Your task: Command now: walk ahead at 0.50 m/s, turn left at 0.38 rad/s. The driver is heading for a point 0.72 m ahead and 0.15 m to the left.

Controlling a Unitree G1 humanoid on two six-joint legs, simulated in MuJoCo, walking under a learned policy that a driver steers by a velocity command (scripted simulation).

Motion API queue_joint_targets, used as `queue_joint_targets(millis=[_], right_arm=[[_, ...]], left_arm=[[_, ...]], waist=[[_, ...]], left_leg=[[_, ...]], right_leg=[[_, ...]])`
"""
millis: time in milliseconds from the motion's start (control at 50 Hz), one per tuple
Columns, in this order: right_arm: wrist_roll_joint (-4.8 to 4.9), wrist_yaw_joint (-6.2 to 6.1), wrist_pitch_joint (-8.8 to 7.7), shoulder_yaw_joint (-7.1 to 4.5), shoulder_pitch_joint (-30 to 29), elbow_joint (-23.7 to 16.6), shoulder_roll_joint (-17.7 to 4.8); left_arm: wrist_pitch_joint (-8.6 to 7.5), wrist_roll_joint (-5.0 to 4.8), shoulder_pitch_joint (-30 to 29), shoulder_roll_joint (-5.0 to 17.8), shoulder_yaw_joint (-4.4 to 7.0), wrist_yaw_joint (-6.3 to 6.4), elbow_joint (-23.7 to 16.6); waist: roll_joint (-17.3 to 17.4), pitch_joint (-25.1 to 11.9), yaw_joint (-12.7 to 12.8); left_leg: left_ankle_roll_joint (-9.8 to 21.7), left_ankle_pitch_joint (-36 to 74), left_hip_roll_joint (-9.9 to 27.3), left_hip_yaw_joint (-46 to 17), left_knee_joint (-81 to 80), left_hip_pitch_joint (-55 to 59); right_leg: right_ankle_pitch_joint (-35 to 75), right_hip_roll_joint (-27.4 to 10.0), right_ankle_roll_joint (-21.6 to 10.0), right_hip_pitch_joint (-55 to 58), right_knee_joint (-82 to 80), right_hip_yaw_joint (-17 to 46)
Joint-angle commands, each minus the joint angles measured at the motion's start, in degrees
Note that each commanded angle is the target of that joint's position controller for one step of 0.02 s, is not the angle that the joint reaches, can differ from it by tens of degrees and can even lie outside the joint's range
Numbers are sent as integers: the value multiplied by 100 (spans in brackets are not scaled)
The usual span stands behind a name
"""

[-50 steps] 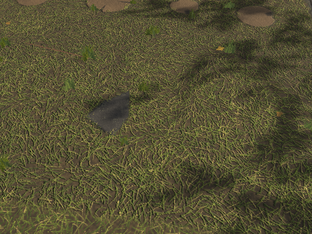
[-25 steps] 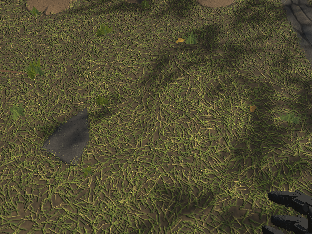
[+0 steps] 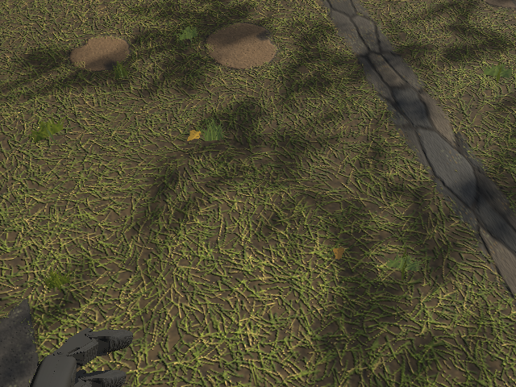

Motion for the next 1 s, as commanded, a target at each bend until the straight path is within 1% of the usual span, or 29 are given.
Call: queue_joint_targets(millis=[20,40,60,80,100,120,160,240,320,400,440,460,480,500,520,540,560,580,620,660,720,780,840,880,900,920,940,960,1000], right_arm=[[-43,-34,-57,-113,-436,-473,-655],[-136,-22,-78,36,-448,-592,-227],[22,-44,-140,108,79,-815,-33],[119,-77,-121,-22,-22,-716,-578],[98,-76,-84,-98,-379,-743,-787],[43,-81,-39,-104,-480,-714,-726],[-4,-40,40,-114,-625,-770,-561],[-69,6,151,-61,-983,-986,-290],[-123,147,130,40,-1481,-1187,-99],[-115,317,189,-57,-1805,-1426,-351],[-152,335,230,-178,-1533,-1438,-592],[-160,308,235,-293,-1016,-1317,-778],[-167,200,248,-432,-480,-1193,-1093],[-155,43,290,-493,-478,-1285,-1649],[-265,85,228,-425,-729,-1621,-1712],[-222,141,210,-343,-891,-1688,-1280],[-144,132,190,-280,-1154,-1635,-1088],[-83,100,206,-243,-1331,-1607,-949],[-164,34,271,-218,-1609,-1638,-918],[-235,-17,286,-246,-1689,-1634,-961],[-179,-126,348,-291,-1635,-1588,-1056],[-225,-168,407,-188,-1799,-1568,-821],[-320,-92,400,-28,-1714,-1374,-491],[-343,-32,376,77,-1715,-1205,-326],[-349,-16,351,111,-1538,-1087,-265],[-380,-16,308,126,-1313,-989,-256],[-429,-31,272,66,-943,-954,-431],[-399,-69,256,44,-1137,-980,-401],[-336,-146,286,-3,-1738,-1076,-468]], left_arm=[[-85,0,955,882,401,85,-127],[-78,87,1835,1244,508,147,-39],[32,138,2164,1666,616,118,100],[37,80,2041,1228,533,81,114],[30,38,1817,924,446,80,99],[20,67,1498,726,377,68,80],[0,125,1146,520,328,70,144],[-83,107,1050,665,421,120,320],[51,60,978,945,504,238,456],[154,-108,1105,1190,586,282,594],[204,-214,1017,1311,646,301,573],[236,-244,978,1258,638,307,554],[231,-162,1232,1066,571,287,560],[230,265,1731,419,363,225,407],[214,203,2075,648,298,155,349],[240,20,1519,1126,422,128,375],[275,-36,1144,1094,406,161,242],[330,35,1075,1000,396,243,307],[442,86,1105,1034,420,301,296],[473,108,1217,865,381,321,356],[514,120,1024,727,335,348,323],[573,65,1041,658,299,316,393],[544,73,904,530,240,257,336],[486,80,1029,401,202,182,392],[474,117,1011,425,205,156,386],[465,194,893,657,227,160,274],[473,196,679,1163,314,195,115],[479,172,608,1109,345,179,236],[473,127,781,820,278,179,249]], waist=[[580,-412,1020],[-171,-1087,1388],[-1775,-1592,1159],[-1223,-1105,1216],[-852,-575,1208],[-574,-373,1058],[-626,-64,833],[-349,111,726],[-299,17,840],[-347,-159,843],[-381,-367,616],[-229,-622,323],[220,-950,106],[1848,-1405,581],[1816,-2601,621],[780,-2376,294],[579,-1671,404],[213,-1246,549],[484,-927,813],[608,-962,880],[599,-1047,805],[768,-1051,748],[921,-912,621],[872,-747,729],[792,-614,735],[520,-452,629],[-260,-329,248],[-938,-255,238],[-834,-172,534]], left_leg=[[598,539,879,-1078,382,-1331],[321,-300,442,-565,2113,-1990],[107,-1713,24,77,3747,-3488],[40,-1481,354,-122,4587,-4068],[39,-979,506,-132,4843,-4225],[-9,-555,665,-68,4831,-4040],[-73,-74,923,-35,4555,-3707],[-258,463,935,134,3934,-3577],[-257,1582,807,588,2324,-2851],[13,1527,647,735,1551,-2408],[249,1102,406,914,1281,-1904],[416,1376,197,1008,877,-1192],[644,2478,181,777,513,-134],[1274,5493,1635,-1079,1055,1420],[2513,4429,2687,-3402,483,2180],[2233,3508,2326,-2850,129,1791],[1905,2893,2017,-2256,42,1163],[1630,2510,1745,-1911,-39,533],[1464,2390,1444,-1590,-242,-537],[1460,2712,1299,-1394,-259,-885],[1417,2162,1190,-1447,-252,-1008],[1254,1065,1114,-1235,-305,-1286],[1192,354,1154,-1186,-303,-1465],[1019,-159,1101,-1032,-173,-1629],[794,-421,962,-924,-90,-1679],[485,-608,751,-778,152,-1717],[220,-811,311,-368,626,-1754],[-17,-189,93,208,749,-1115],[-71,-240,21,478,1094,-708]], right_leg=[[-203,-119,-258,2294,-322,-50],[-679,-1169,-621,3478,-466,984],[-2188,-2304,-1380,4393,-1122,3234],[-3193,-2212,-1419,4016,-1433,3632],[-2832,-2003,-1249,3559,-1459,2885],[-2070,-1747,-1141,3123,-1529,2226],[-971,-1427,-1061,2445,-1777,1268],[1227,-1340,-1164,2122,-1953,133],[2364,-1122,-1023,1985,-1721,-906],[2534,-1327,-849,2404,-1230,-1102],[3197,-1337,-720,2531,-477,-1190],[3210,-1156,-572,2408,361,-1341],[2353,-776,-279,1820,1600,-1474],[-2711,-127,114,29,3557,-1478],[-3949,533,289,-959,5039,-291],[-3281,219,217,-1185,5106,166],[-2768,77,163,-1332,4779,77],[-2439,-108,193,-1253,4377,86],[-2116,-146,219,-595,3773,91],[-2009,-14,298,-283,3262,-5],[-1720,83,407,-178,2595,63],[-1283,-50,425,205,2121,-36],[-1254,-174,331,765,1473,-108],[-889,-102,171,1424,474,-278],[-651,-49,58,1674,-78,-313],[-145,-355,-111,1718,-380,115],[508,-862,-419,1538,-451,716],[-643,-911,-716,674,-836,1046],[-2751,-679,-650,230,-1251,1198]])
